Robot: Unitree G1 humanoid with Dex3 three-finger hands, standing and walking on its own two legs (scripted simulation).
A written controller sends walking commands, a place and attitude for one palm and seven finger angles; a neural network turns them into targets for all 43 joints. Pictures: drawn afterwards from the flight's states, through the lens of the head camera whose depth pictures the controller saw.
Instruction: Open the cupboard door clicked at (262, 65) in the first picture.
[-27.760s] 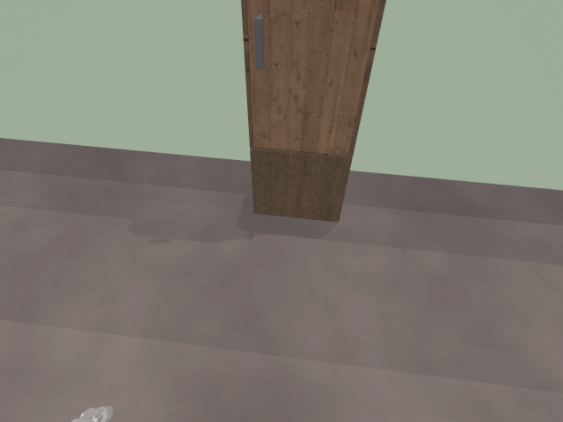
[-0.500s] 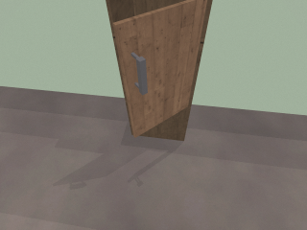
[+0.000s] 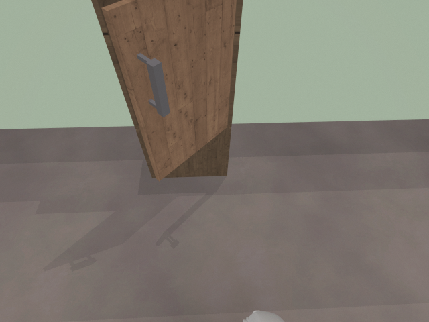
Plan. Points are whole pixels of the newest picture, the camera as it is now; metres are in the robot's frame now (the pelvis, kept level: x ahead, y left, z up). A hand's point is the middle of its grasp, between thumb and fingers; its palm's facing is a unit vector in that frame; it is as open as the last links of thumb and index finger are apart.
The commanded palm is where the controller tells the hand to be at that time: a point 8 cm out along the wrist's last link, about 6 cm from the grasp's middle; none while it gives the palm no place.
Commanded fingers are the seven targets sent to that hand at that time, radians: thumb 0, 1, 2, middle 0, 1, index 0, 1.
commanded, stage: walk to a spot facing it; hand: left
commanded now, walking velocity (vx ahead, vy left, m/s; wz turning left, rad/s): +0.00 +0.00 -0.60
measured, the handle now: (153, 86) +0.60 +0.19 +0.07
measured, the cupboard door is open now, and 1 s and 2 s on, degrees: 44 44 44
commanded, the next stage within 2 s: none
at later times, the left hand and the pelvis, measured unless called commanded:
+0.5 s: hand out of the picture +0.13 +0.16 -0.17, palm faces -0.23 -0.95 -0.22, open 7.4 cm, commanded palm none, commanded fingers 0.00 0.90 0.90 -0.20 -0.30 -0.20 -0.30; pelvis -0.02 -0.02 +0.00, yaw -16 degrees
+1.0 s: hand (175, 309) +0.16 +0.10 -0.18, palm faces -0.52 -0.83 -0.21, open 7.4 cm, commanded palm none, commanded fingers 0.00 0.90 0.90 -0.20 -0.30 -0.20 -0.30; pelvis -0.02 -0.03 +0.00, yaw -34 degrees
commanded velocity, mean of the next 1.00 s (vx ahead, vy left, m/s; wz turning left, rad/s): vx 0.00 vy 0.00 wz -0.60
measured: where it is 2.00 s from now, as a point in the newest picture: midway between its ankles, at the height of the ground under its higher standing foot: outside the picture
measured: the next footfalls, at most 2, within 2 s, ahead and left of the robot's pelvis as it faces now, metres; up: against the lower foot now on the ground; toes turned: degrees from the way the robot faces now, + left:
right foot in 0.12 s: +0.03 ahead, -0.16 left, +0.00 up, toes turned -5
left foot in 0.34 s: +0.07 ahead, +0.12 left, +0.00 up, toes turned -9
